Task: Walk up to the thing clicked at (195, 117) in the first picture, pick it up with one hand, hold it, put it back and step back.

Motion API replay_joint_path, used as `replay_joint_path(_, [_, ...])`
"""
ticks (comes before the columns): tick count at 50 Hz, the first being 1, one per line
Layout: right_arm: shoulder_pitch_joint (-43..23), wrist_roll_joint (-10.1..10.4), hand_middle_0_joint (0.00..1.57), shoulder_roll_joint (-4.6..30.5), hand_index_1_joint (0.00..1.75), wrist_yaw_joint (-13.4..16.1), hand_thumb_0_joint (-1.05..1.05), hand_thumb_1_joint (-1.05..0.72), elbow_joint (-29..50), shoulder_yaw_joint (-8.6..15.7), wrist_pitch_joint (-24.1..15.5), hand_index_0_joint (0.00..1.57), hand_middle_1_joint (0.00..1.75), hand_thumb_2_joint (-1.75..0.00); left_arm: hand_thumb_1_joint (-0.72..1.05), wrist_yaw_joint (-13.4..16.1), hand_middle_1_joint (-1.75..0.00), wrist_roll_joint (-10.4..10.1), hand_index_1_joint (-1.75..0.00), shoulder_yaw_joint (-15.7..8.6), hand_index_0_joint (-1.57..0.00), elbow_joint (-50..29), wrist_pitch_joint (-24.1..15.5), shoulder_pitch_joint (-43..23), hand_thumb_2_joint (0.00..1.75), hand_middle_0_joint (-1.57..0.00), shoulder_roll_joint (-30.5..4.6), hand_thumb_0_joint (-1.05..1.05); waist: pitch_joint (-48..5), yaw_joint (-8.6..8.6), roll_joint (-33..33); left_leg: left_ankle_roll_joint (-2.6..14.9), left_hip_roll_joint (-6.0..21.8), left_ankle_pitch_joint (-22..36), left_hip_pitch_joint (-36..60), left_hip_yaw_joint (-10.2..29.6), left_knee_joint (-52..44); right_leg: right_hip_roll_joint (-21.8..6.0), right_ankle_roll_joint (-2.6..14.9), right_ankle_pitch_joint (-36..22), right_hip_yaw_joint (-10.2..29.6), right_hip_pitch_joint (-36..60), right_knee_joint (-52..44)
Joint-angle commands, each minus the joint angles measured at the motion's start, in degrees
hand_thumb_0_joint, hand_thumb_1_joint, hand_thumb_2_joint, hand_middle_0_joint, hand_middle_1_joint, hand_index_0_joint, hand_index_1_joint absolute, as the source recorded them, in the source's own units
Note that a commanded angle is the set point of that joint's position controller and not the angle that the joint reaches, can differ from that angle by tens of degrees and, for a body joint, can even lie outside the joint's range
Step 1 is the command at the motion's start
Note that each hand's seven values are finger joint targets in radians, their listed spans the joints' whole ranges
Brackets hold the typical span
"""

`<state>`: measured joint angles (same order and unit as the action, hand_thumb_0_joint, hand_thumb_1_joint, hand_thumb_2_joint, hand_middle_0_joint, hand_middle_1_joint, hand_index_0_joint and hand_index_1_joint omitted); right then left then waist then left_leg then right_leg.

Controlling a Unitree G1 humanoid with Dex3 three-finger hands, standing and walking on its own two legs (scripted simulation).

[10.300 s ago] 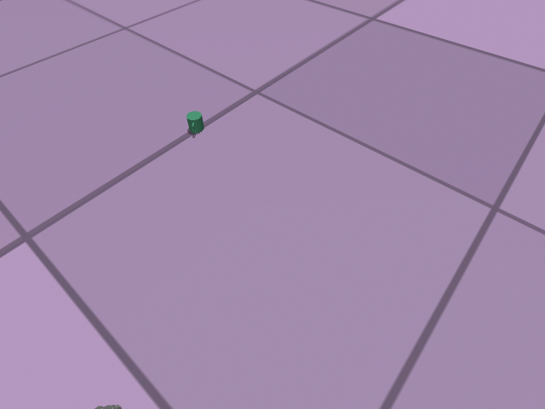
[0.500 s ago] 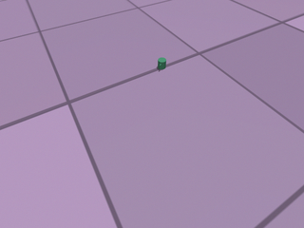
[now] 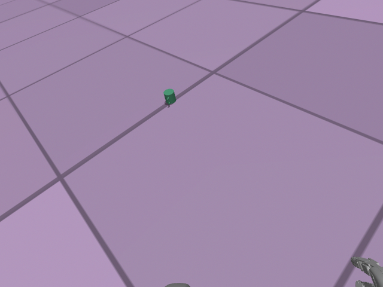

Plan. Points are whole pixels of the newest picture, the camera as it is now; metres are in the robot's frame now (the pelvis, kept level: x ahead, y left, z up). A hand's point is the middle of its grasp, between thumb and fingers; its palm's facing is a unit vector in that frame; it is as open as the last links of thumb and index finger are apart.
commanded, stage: walk up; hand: left
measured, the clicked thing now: (169, 97) +1.60 +0.41 -0.70
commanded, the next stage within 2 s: none
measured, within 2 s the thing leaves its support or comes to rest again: neither
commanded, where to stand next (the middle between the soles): +1.31 +0.81 m, yaw -80 degrees
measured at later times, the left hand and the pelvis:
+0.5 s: hand (87, 170) +0.47 +0.42 -0.11, palm faces -0.36 -0.77 -0.53, open 7.4 cm; pelvis +0.27 +0.15 +0.02, yaw -20 degrees
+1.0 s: hand (108, 109) +0.78 +0.45 -0.11, palm faces -0.50 -0.64 -0.58, open 7.4 cm; pelvis +0.55 +0.23 -0.01, yaw -36 degrees
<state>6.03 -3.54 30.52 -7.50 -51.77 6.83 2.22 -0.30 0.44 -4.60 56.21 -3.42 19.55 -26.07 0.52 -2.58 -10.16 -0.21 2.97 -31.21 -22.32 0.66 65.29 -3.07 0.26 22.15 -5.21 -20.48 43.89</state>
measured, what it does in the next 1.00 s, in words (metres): walks ahead, turning right: left foot, then right foot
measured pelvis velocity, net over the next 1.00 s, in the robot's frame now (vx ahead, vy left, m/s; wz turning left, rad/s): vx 0.55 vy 0.23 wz -0.62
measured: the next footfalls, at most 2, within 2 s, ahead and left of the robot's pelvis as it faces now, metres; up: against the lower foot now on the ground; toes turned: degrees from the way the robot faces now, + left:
left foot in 0.34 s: +0.39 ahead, +0.21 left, +0.00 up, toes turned -12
right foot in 0.76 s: +0.48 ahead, +0.02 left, +0.00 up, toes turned -39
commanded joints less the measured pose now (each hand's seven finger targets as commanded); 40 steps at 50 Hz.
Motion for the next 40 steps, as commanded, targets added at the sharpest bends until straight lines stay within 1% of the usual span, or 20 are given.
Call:
replay_joint_path(1, [-9.8, 1.0, 0.2, 9.9, 0.3, -0.6, 0.0, -0.9, 11.1, 0.8, -3.5, 0.2, 0.3, -0.9, 0.9, 3.1, -0.3, -0.7, -0.3, -3.6, -0.2, -5.4, -2.1, -3.3, 0.9, -0.2, -19.5, 0.0, 3.9, 2.99, 16.3, -1.01, 5.9, 10.0, -25.4, 9.2, 0.9, -17.4, 10.4, 21.4, 38.5, 16.0, -36.3])
replay_joint_path(4, [-5.8, 0.7, 0.2, 8.7, 0.3, -1.9, 0.0, -0.9, 10.5, 1.0, -2.2, 0.2, 0.3, -0.9, 0.9, 2.7, -0.3, -1.1, -0.3, -2.9, -0.2, -5.4, -3.6, -2.0, 0.9, -0.2, -16.8, 0.0, 6.7, 3.56, 17.4, -1.95, 3.2, 19.4, -16.9, 4.5, -6.9, -8.8, 7.53, 10.8, 23.5, 6.3, -35.7])
replay_joint_path(11, [-9.2, 0.4, 0.2, 6.6, 0.3, -3.0, 0.0, -0.9, 15.0, 0.8, -1.9, 0.2, 0.3, -0.9, 0.9, 3.2, -0.3, -0.2, -0.3, -4.2, -0.2, -7.3, -4.2, 1.5, 0.9, -0.2, -19.0, 0.0, 3.2, 2.69, 15.7, -2.69, 3.5, 22.9, -10.2, 3.1, -21.0, -7.2, 8.23, -4.5, 16.1, 7.7, -29.7])
replay_joint_path(13, [-7.7, 0.6, 0.2, 7.0, 0.3, -2.8, 0.0, -0.9, 15.1, 1.7, -2.0, 0.2, 0.3, -0.9, 0.9, 3.5, -0.3, 0.2, -0.3, -4.0, -0.2, -8.0, -3.5, -0.5, 0.9, -0.2, -19.6, 0.0, 1.6, 4.32, 16.9, -1.42, 3.2, 20.8, -2.2, 1.2, -23.5, -9.3, 8.4, -10.6, 16.5, 5.6, -26.2])
replay_joint_path(15, [5.1, 0.6, 0.2, 8.1, 0.3, -2.1, 0.0, -0.9, 12.2, 3.5, -1.6, 0.2, 0.3, -0.9, 0.9, 3.9, -0.3, 0.6, -0.3, -3.8, -0.2, -9.6, -2.8, -6.0, 0.9, -0.2, -19.7, 0.0, -1.7, 11.5, 17.3, -0.26, 1.9, 18.3, 12.8, -0.2, -26.5, -9.9, 6.69, -16.1, 15.3, -0.4, -15.1])
replay_joint_path(16, [16.8, 0.4, 0.2, 11.7, 0.3, -1.0, 0.0, -0.9, 8.9, 5.3, -1.8, 0.2, 0.3, -0.9, 0.9, 4.1, -0.3, 1.1, -0.3, -2.7, -0.2, -10.7, -2.5, -6.2, 0.9, -0.2, -16.7, 0.0, -7.0, 17.19, 7.3, 1.14, 0.5, 14.0, 28.8, 1.8, -29.6, -5.5, 4.27, -17.5, 11.5, -8.1, 5.7])
replay_joint_path(17, [23.2, 0.0, 0.2, 16.1, 0.3, 0.4, 0.0, -0.9, 7.9, 6.7, -2.3, 0.2, 0.3, -0.9, 0.9, 4.3, -0.3, 1.1, -0.3, 0.0, -0.2, -10.7, -2.5, -1.8, 0.9, -0.2, -8.4, 0.0, -9.2, 18.44, -11.9, 1.08, 10.4, -3.1, 36.4, 17.0, -38.7, 2.6, 2.65, 11.2, 8.0, -21.4, 25.2])
replay_joint_path(18, [13.6, 1.8, 0.2, 19.8, 0.3, 1.6, 0.0, -0.9, 10.5, 6.8, -3.0, 0.2, 0.3, -0.9, 0.9, 5.0, -0.3, -0.4, -0.3, 0.5, -0.2, -10.4, -2.3, 3.7, 0.9, -0.2, -8.5, 0.0, -7.4, 10.97, -17.7, 3.44, 19.2, -16.0, 28.8, 42.3, -57.3, 7.4, 4.98, 13.4, 8.1, -27.7, 36.5])
replay_joint_path(19, [5.1, 3.2, 0.2, 18.6, 0.3, 2.0, 0.0, -0.9, 12.5, 6.9, -3.1, 0.2, 0.3, -0.9, 0.9, 5.1, -0.3, -0.4, -0.3, 0.4, -0.2, -8.3, -2.3, 4.5, 0.9, -0.2, -11.1, 0.0, -5.4, 7.07, -10.2, 5.67, 20.3, -22.2, 18.4, 43.4, -60.5, 1.4, 6.12, 5.1, 12.5, -23.3, 38.9])
replay_joint_path(21, [-0.7, 2.1, 0.2, 12.4, 0.3, 2.2, 0.0, -0.9, 14.9, 4.9, -2.9, 0.2, 0.3, -0.9, 0.9, 3.9, -0.3, -1.7, -0.3, -1.6, -0.2, -4.3, -1.4, 4.8, 0.9, -0.2, -16.0, 0.0, -3.6, 4.54, -2.0, 5.01, 15.7, -11.9, 12.4, 23.7, -52.8, -3.6, 4.03, -3.3, 8.8, -19.5, 30.0])
replay_joint_path(23, [1.4, 1.2, 0.2, 8.6, 0.3, 2.1, 0.0, -0.9, 14.0, 3.8, -3.1, 0.2, 0.3, -0.9, 0.9, 3.1, -0.3, -1.8, -0.3, -2.6, -0.2, -2.7, -0.5, 4.4, 0.9, -0.2, -17.4, 0.0, -3.7, 4.81, -3.2, 7.11, 11.6, -2.7, 11.2, 13.4, -49.2, -4.9, 1.81, -3.9, 6.0, -15.2, 23.6])
replay_joint_path(28, [5.0, 0.6, 0.2, 7.9, 0.3, 2.0, 0.0, -0.9, 14.6, 3.1, -3.3, 0.2, 0.3, -0.9, 0.9, 2.0, -0.3, -1.2, -0.3, -2.3, -0.2, -6.9, 0.6, -4.5, 0.9, -0.2, -15.2, 0.0, 2.4, 7.51, 1.3, 9.64, 14.8, 3.8, 11.8, 7.8, -52.9, -5.4, 0.68, -4.6, 3.1, -16.1, 9.8])
replay_joint_path(30, [4.8, 0.4, 0.2, 7.3, 0.3, 1.9, 0.0, -0.9, 15.8, 3.0, -2.9, 0.2, 0.3, -0.9, 0.9, 1.8, -0.3, -1.3, -0.3, -2.4, -0.2, -7.6, 0.8, -4.6, 0.9, -0.2, -14.3, 0.0, 1.8, 7.65, 3.1, 8.61, 14.3, 6.8, 13.3, 4.6, -52.8, -4.6, 0.53, -7.2, 1.3, -14.2, 5.6])
replay_joint_path(33, [5.6, -0.2, 0.2, 6.8, 0.3, 1.8, 0.0, -0.9, 16.8, 3.1, -2.3, 0.2, 0.3, -0.9, 0.9, 1.9, -0.3, -1.4, -0.3, -2.7, -0.2, -8.7, 0.6, -6.0, 0.9, -0.2, -13.8, 0.0, 1.6, 7.19, 7.8, 4.01, 10.7, 17.4, 11.1, -3.0, -47.7, -3.1, 1.48, -10.3, -2.1, -6.5, -0.4])
replay_joint_path(34, [4.5, -0.4, 0.2, 6.8, 0.3, 2.0, 0.0, -0.9, 17.6, 3.3, -2.2, 0.2, 0.3, -0.9, 0.9, 2.1, -0.3, -1.5, -0.3, -2.9, -0.2, -8.4, 0.7, -3.0, 0.9, -0.2, -13.7, 0.0, 1.0, 5.24, 8.2, 1.33, 8.7, 27.3, 8.4, -6.9, -42.1, -1.4, 2.2, -10.0, -4.6, -0.3, -3.8])
replay_joint_path(36, [0.2, -0.2, 0.2, 6.9, 0.3, 2.8, 0.0, -0.9, 19.9, 3.4, -2.4, 0.2, 0.3, -0.9, 0.9, 3.5, -0.3, -1.3, -0.3, -4.8, -0.2, -4.5, 0.9, 15.2, 0.9, -0.2, -15.4, 0.0, -6.6, -5.14, 12.9, -3.25, 4.7, 52.2, -1.9, -12.2, -17.1, 1.9, 4.06, -11.5, -6.3, 24.5, -11.5])
replay_joint_path(37, [1.5, -0.2, 0.2, 5.4, 0.3, 3.2, 0.0, -0.9, 20.9, 2.6, -2.4, 0.2, 0.3, -0.9, 0.9, 4.9, -0.3, -1.2, -0.3, -6.3, -0.2, -3.4, 1.0, 21.8, 0.9, -0.2, -18.3, 0.0, -8.2, -8.6, 21.1, -5.06, 1.0, 25.3, -18.4, -9.1, -0.1, -4.3, 7.96, -8.8, 5.7, 37.8, -13.4])
replay_joint_path(38, [5.1, -0.9, 0.2, 3.4, 0.3, 3.6, 0.0, -0.9, 21.2, 1.5, -2.1, 0.2, 0.3, -0.9, 0.9, 6.4, -0.3, -0.6, -0.3, -7.2, -0.2, -6.2, 1.1, 17.8, 0.9, -0.2, -21.4, 0.0, -8.4, -5.27, 25.2, -6.45, -2.1, -5.7, -30.8, -3.7, 13.8, -20.0, 14.04, 1.7, 28.4, 39.7, -16.9])
replay_joint_path(39, [6.5, -0.3, 0.2, 9.4, 0.3, 3.5, 0.0, -0.9, 21.9, 3.3, -1.1, 0.2, 0.3, -0.9, 0.9, 7.8, -0.3, -1.8, -0.3, -6.4, -0.2, -11.4, 0.6, 7.7, 0.9, -0.2, -22.9, 0.0, -9.9, -0.8, 14.9, -7.07, 0.7, -4.6, -31.8, 11.6, 23.7, -30.5, 21.79, 9.4, 50.0, 31.1, -25.0])
replay_joint_path(40, [3.5, 0.0, 0.2, 11.2, 0.3, 3.8, 0.0, -0.9, 21.5, 3.6, -0.6, 0.2, 0.3, -0.9, 0.9, 8.6, -0.3, -2.4, -0.3, -5.7, -0.2, -13.5, -0.1, 3.5, 0.9, -0.2, -22.7, 0.0, -6.1, 0.4, 6.5, -6.34, 4.0, -0.3, -31.4, 14.0, 25.9, -30.6, 23.66, 9.6, 48.2, 24.0, -26.9])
